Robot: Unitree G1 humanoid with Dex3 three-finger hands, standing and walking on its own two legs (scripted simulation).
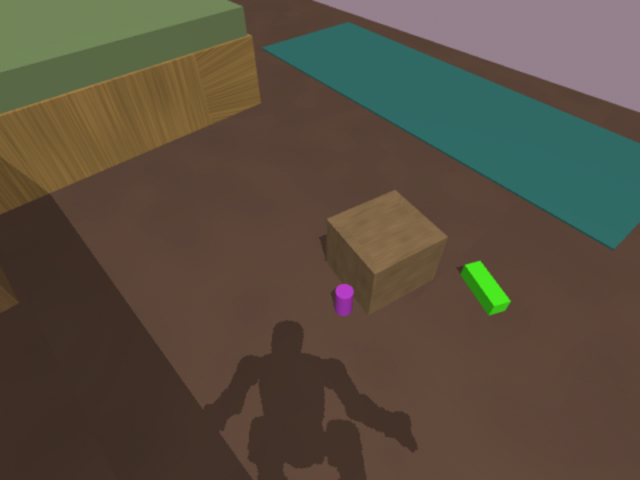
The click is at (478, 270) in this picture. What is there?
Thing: lying carton
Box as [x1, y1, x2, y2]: [460, 261, 510, 315]
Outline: 464,265 460,274 488,315 504,310 510,301 481,262 477,261
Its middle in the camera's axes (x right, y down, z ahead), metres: +0.62 +0.18 +1.49
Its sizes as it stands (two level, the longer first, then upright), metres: 0.202 0.072 0.065
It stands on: the floor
